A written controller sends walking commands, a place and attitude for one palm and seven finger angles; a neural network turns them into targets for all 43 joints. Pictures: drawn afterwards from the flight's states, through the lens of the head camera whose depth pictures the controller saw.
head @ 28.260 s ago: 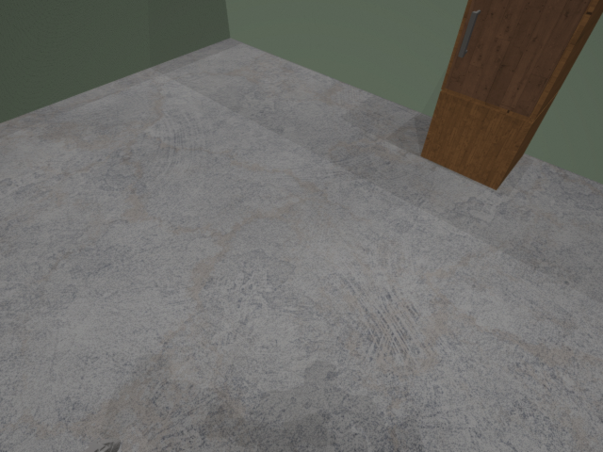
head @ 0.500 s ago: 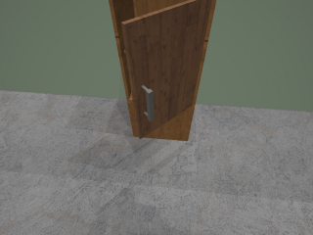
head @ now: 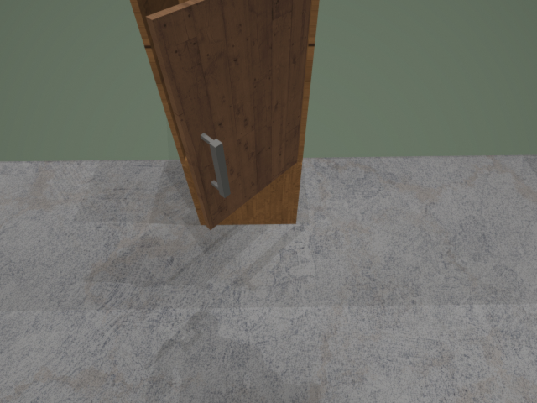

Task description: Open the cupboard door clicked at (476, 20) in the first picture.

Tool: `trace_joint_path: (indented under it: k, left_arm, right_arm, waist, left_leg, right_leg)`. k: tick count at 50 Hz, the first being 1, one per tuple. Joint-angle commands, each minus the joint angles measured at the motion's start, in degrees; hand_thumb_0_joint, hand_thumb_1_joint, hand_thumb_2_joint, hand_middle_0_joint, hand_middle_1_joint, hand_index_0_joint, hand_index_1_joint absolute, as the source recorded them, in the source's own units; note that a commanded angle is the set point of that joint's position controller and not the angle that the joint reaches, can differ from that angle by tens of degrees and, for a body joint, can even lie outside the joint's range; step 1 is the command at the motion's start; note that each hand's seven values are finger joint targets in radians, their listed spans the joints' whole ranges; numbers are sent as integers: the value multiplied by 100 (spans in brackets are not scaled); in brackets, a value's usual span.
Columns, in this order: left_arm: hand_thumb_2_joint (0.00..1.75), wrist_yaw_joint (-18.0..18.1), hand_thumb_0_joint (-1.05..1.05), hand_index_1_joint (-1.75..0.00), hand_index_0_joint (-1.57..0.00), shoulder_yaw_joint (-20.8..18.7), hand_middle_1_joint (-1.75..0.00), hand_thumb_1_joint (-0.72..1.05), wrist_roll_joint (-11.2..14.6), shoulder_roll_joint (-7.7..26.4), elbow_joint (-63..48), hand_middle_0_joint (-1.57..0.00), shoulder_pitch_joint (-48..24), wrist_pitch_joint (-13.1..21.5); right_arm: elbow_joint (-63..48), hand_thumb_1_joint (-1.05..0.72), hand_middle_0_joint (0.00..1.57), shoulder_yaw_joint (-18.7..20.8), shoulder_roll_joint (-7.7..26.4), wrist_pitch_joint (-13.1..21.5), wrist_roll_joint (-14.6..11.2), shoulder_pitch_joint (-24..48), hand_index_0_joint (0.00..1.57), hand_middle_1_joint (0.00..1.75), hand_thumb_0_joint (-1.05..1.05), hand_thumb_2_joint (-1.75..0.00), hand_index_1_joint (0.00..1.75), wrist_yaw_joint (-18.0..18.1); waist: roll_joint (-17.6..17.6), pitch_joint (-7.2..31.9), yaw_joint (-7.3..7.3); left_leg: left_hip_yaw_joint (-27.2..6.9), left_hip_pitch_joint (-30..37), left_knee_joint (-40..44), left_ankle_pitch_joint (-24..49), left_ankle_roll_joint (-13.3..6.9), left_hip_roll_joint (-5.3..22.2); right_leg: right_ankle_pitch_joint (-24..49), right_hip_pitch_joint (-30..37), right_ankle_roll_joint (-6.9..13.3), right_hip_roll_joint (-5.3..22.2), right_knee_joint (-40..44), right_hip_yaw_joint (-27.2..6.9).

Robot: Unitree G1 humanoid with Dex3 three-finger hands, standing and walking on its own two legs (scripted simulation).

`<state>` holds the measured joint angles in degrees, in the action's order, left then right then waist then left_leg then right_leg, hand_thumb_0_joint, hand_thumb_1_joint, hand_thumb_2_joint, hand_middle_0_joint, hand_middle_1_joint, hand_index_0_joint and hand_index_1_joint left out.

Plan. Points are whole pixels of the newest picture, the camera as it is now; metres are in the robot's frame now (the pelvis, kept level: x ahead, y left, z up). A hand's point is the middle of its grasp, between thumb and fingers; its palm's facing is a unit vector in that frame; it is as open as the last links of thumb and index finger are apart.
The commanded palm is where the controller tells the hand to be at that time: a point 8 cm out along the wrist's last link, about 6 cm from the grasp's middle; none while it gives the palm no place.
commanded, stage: walk to a spot facing it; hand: left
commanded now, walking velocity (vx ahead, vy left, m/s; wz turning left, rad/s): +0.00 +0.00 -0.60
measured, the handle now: (215, 166) +0.61 +0.17 -0.08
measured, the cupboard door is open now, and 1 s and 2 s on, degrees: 45 45 45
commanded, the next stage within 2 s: none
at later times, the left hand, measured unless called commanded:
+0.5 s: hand out of the picture +0.09 +0.18 -0.15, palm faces -0.17 -0.95 -0.26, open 7.4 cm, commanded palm none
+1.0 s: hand (222, 335) +0.25 +0.11 -0.17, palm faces -0.55 -0.79 -0.29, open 7.4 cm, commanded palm none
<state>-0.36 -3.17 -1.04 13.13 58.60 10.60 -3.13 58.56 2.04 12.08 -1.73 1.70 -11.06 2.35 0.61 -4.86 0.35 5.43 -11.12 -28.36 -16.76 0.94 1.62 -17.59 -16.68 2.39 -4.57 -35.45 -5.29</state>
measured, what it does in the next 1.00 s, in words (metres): steps on the spot, turning right: left foot, then right foot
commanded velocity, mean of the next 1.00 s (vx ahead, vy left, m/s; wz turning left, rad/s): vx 0.00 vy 0.00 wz -0.60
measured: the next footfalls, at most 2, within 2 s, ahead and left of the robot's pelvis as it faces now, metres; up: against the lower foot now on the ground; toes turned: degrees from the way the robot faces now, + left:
left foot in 0.60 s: +0.10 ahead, +0.13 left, +0.00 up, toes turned -24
right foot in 0.90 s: +0.01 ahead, -0.15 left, +0.00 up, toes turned -32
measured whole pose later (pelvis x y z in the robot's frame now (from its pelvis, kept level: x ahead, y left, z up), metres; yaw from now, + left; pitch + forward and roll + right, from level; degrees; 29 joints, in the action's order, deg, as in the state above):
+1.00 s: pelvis +0.03 -0.01 -0.01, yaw -35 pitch +1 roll -1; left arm -0.4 -4.3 -1.7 15.5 49.0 7.7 -2.2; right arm 52.6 3.3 16.3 -3.3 0.8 -12.2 1.8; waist -0.9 -7.2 -0.8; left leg 1.3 -23.2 -58.8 -32.1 3.4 5.0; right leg -18.0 -20.3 0.0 -1.1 -37.5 -1.7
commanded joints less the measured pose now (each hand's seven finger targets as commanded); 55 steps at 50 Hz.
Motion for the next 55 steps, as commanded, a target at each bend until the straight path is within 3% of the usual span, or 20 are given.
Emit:
trace_joint_path:
  k: [1, 3, 4, 5, 7, 11, 26, 28, 29, 30, 31, 34, 39, 42, 43, 44, 46, 50, 53, 55]
  left_arm:
    - [90, -31, 0, -30, -20, -233, -30, 90, 2, 560, -613, -20, 143, 18]
    - [90, -33, 0, -30, -20, -313, -30, 90, -34, 658, -498, -20, 817, 86]
    - [90, 57, 0, -30, -20, -423, -30, 90, -125, 1256, -495, -20, 932, 162]
    - [90, 90, 0, -30, -20, -425, -30, 90, -25, 1409, -512, -20, 981, 144]
    - [90, 192, 0, -30, -20, -425, -30, 90, -24, 1074, -678, -20, 438, 119]
    - [90, 224, 0, -30, -20, -384, -30, 90, -3, 875, -720, -20, 505, 225]
    - [90, 168, 0, -30, -20, -455, -30, 90, -51, 1070, -977, -20, 404, 161]
    - [90, 165, 0, -30, -20, -393, -30, 90, 16, 834, -1093, -20, 227, 161]
    - [90, 72, 0, -30, -20, -322, -30, 90, 84, 557, -1213, -20, 378, 166]
    - [90, 7, 0, -30, -20, -334, -30, 90, 24, 727, -1342, -20, 166, 207]
    - [90, -61, 0, -30, -20, -371, -30, 90, -58, 785, -1407, -20, 27, 230]
    - [90, -94, 0, -30, -20, -310, -30, 90, -17, 596, -1258, -20, -6, 168]
    - [90, -214, 0, -30, -20, -217, -30, 90, 4, 492, -1358, -20, -286, 122]
    - [90, -212, 0, -30, -20, -277, -30, 90, 6, 704, -1191, -20, 235, 141]
    - [90, -160, 0, -30, -20, -365, -30, 90, -30, 1113, -1089, -20, 622, 181]
    - [90, -53, 0, -30, -20, -490, -30, 90, -68, 1782, -1035, -20, 932, 208]
    - [90, 42, 0, -30, -20, -490, -30, 90, -34, 1747, -1130, -20, 604, 145]
    - [90, 129, 0, -30, -20, -384, -30, 90, -85, 1367, -1315, -20, -221, 127]
    - [90, 58, 0, -30, -20, -318, -30, 90, -14, 1248, -1362, -20, -586, 53]
    - [90, -44, 0, -30, -20, -178, -30, 90, 73, 641, -1604, -20, -542, -25]
  right_arm:
    - [-510, -90, 20, 311, 1153, 125, 45, 73, 20, 30, 0, -90, 30, 102]
    - [-648, -90, 20, 329, 1123, 97, -4, 364, 20, 30, 0, -90, 30, 107]
    - [-798, -90, 20, 304, 707, 63, -94, 231, 20, 30, 0, -90, 30, 86]
    - [-812, -90, 20, 311, 801, -19, -113, 256, 20, 30, 0, -90, 30, 46]
    - [-766, -90, 20, 343, 743, -76, -88, 344, 20, 30, 0, -90, 30, 36]
    - [-789, -90, 20, 267, 506, -55, -88, 346, 20, 30, 0, -90, 30, -4]
    - [-1160, -90, 20, 260, 505, 104, -193, 428, 20, 30, 0, -90, 30, 30]
    - [-1028, -90, 20, 304, 822, 203, -165, -113, 20, 30, 0, -90, 30, 90]
    - [-1103, -90, 20, 401, 1413, 246, -57, -155, 20, 30, 0, -90, 30, 113]
    - [-1198, -90, 20, 399, 1531, 203, -11, -197, 20, 30, 0, -90, 30, 141]
    - [-1279, -90, 20, 370, 1494, 224, 55, -140, 20, 30, 0, -90, 30, 152]
    - [-1227, -90, 20, 226, 1062, 241, 74, -114, 20, 30, 0, -90, 30, 107]
    - [-1154, -90, 20, 310, 1289, 189, 56, -329, 20, 30, 0, -90, 30, 47]
    - [-1187, -90, 20, 340, 1371, 148, 7, -143, 20, 30, 0, -90, 30, -6]
    - [-1252, -90, 20, 325, 1175, 140, -46, -128, 20, 30, 0, -90, 30, -32]
    - [-1521, -90, 20, 203, 685, 132, -126, 29, 20, 30, 0, -90, 30, -53]
    - [-1518, -90, 20, 209, 805, 104, -137, 193, 20, 30, 0, -90, 30, -35]
    - [-1169, -90, 20, 158, 619, 101, -142, -185, 20, 30, 0, -90, 30, -56]
    - [-864, -90, 20, 165, 672, 117, -110, -1054, 20, 30, 0, -90, 30, -44]
    - [-952, -90, 20, 338, 1699, 231, 70, -1261, 20, 30, 0, -90, 30, 16]
  waist:
    - [-1110, 295, 127]
    - [-91, 456, 483]
    - [1775, 486, 380]
    - [1511, 368, 451]
    - [812, 140, 151]
    - [364, 721, 92]
    - [642, 828, -18]
    - [-6, 1072, -266]
    - [-1677, 1088, -200]
    - [-1447, 770, -200]
    - [-652, 614, -180]
    - [-1188, 663, -17]
    - [-1369, 685, -162]
    - [-992, 658, 170]
    - [-28, 818, 352]
    - [1834, 1008, 508]
    - [1269, 689, 418]
    - [942, 825, -49]
    - [489, 679, -457]
    - [-2143, 405, -478]
  left_leg:
    - [-1218, -124, 731, 2072, -1044, 1999]
    - [-444, -632, -716, 1660, -469, 1256]
    - [286, -1619, -2089, -610, 75, 121]
    - [-312, -1750, -3224, -1909, 97, -128]
    - [-917, -2148, -3927, -1183, 61, 77]
    - [-843, -2032, -3502, -611, 192, 85]
    - [-921, -659, -697, -321, 96, -260]
    - [-1467, 1047, 803, 269, -107, 402]
    - [-2989, 1665, 1270, 619, -714, 1940]
    - [-3435, 957, 1341, 1208, -1342, 2807]
    - [-3243, 432, 1170, 1926, -1533, 2718]
    - [-1397, 662, 407, 4301, -994, 1676]
    - [-610, 347, 170, 3750, -639, 1481]
    - [-337, -400, -545, 2641, -288, 1337]
    - [59, -1231, -1545, 1421, 33, 965]
    - [344, -2318, -3057, -1974, 315, 104]
    - [-569, -2477, -3862, -1895, 213, 327]
    - [-408, -1224, -2254, -1276, 255, 268]
    - [-178, 321, -274, 79, 230, 38]
    - [-3162, 327, 1768, -974, -750, 2499]
  right_leg:
    - [-1017, -183, -94, 518, -1129, 204]
    - [956, 760, -11, 649, 547, -144]
    - [2347, 1169, 321, 1914, 1639, -2109]
    - [2355, 792, 831, 2379, 2003, -2654]
    - [1597, 565, 764, 1944, 1893, -2554]
    - [2383, 1131, 739, 1520, 1605, -1941]
    - [2620, 578, 624, 1058, 1241, -2553]
    - [1525, -682, 144, 468, 578, -1984]
    - [-752, -1817, -215, -293, -530, -883]
    - [-1850, -1904, -456, -48, -1887, -21]
    - [-1690, -1877, -536, 201, -2695, 65]
    - [-1300, -1873, -569, 408, -3011, 328]
    - [-755, -595, -409, 310, -1065, 1034]
    - [506, 747, -231, 280, 351, 1076]
    - [1867, 1736, 51, 969, 863, 167]
    - [3360, 2059, 826, 2617, 1473, -2125]
    - [2107, 1279, 1319, 2356, 1448, -2129]
    - [2543, 305, 928, 1792, 1072, -1326]
    - [881, -937, 370, 1235, 810, -1099]
    - [-1679, -2124, -349, -9, -1592, 355]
